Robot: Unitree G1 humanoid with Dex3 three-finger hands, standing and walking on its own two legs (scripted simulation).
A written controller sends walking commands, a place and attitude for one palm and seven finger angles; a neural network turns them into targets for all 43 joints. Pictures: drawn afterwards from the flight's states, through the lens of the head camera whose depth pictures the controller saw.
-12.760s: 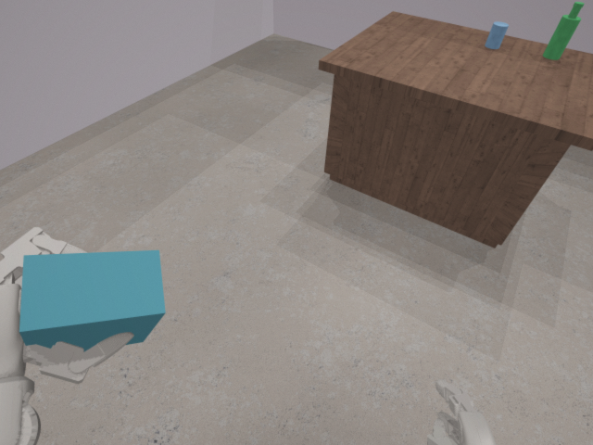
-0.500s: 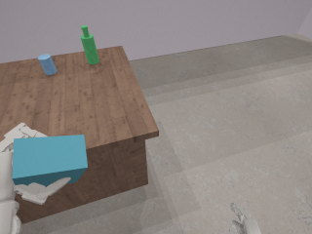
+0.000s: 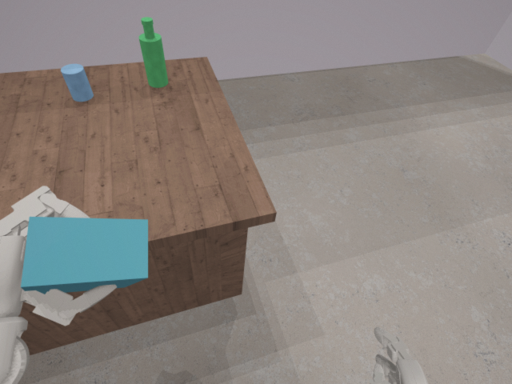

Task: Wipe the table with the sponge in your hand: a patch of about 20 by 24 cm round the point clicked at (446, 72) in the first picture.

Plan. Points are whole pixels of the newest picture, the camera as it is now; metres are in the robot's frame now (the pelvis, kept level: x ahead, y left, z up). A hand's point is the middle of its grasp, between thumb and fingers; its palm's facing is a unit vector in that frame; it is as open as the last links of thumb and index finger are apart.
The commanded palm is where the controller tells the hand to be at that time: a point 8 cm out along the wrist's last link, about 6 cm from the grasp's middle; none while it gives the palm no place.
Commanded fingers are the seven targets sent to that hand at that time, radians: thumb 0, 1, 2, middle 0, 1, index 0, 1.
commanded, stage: shuffle to correct the standing spot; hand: left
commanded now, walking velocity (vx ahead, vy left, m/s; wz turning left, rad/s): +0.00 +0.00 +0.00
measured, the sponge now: (102, 258) +0.23 +0.21 +0.13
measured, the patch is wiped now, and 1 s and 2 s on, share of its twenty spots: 0.00 0.00 0.00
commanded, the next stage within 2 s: come to a stop and stand still in 1.56 s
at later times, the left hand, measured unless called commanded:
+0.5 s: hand (49, 204) +0.27 +0.28 +0.16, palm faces +0.37 -0.85 -0.38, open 10.1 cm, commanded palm +0.21 +0.32 +0.18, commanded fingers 0.00 0.10 1.30 -1.20 -1.60 -1.20 -1.60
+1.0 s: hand (31, 184) +0.30 +0.32 +0.17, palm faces +0.29 -0.84 -0.46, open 10.1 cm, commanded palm +0.24 +0.37 +0.18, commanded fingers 0.00 0.10 1.30 -1.20 -1.60 -1.20 -1.60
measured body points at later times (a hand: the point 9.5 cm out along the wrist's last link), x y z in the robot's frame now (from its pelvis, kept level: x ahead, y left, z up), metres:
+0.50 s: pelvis +0.05 +0.04 -0.01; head +0.07 +0.06 +0.43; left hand +0.25 +0.33 +0.18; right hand +0.24 -0.18 -0.07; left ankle +0.01 +0.07 -0.74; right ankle +0.05 -0.11 -0.74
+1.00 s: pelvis +0.06 +0.10 -0.01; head +0.09 +0.10 +0.44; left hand +0.28 +0.36 +0.19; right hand +0.20 -0.14 -0.10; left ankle +0.05 +0.21 -0.67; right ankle +0.07 -0.01 -0.74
